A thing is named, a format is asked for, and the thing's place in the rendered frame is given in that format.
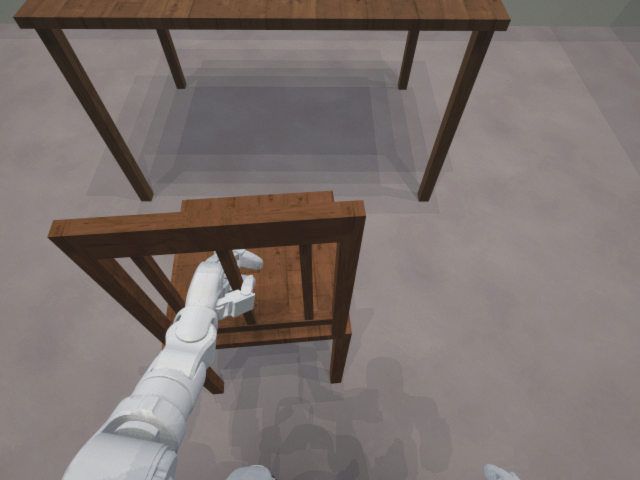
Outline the robot left forearm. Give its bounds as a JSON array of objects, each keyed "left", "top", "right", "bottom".
[{"left": 62, "top": 305, "right": 218, "bottom": 480}]

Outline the left robot upper arm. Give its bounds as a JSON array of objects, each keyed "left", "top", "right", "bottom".
[{"left": 68, "top": 432, "right": 178, "bottom": 480}]

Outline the left robot hand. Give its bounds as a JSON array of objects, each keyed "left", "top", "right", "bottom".
[{"left": 185, "top": 249, "right": 263, "bottom": 321}]

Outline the chair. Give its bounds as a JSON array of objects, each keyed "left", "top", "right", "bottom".
[{"left": 47, "top": 191, "right": 366, "bottom": 394}]

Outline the table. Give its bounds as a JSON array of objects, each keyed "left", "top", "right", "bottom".
[{"left": 13, "top": 0, "right": 511, "bottom": 202}]

